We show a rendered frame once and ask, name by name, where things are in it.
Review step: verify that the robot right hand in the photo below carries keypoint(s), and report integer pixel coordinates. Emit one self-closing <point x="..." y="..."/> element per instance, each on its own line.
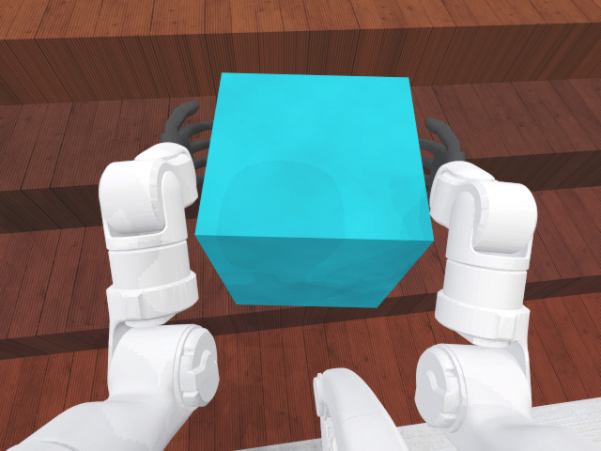
<point x="450" y="152"/>

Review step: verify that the right robot forearm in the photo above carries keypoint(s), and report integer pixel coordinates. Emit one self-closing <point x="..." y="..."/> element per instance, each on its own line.
<point x="491" y="225"/>

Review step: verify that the right robot upper arm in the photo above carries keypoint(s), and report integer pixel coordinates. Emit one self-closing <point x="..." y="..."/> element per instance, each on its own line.
<point x="480" y="399"/>

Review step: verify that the left robot upper arm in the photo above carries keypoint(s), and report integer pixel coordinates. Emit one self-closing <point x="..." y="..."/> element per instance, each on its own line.
<point x="158" y="376"/>

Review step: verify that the robot left hand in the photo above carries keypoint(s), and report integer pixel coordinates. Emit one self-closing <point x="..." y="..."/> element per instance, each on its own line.
<point x="174" y="134"/>

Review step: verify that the right robot thigh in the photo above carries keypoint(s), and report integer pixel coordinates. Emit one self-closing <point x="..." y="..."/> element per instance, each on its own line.
<point x="360" y="422"/>

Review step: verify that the left robot forearm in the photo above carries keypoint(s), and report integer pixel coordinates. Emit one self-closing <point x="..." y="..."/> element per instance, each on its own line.
<point x="142" y="206"/>

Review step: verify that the carton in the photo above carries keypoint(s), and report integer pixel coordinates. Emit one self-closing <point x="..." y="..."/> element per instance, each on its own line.
<point x="314" y="191"/>

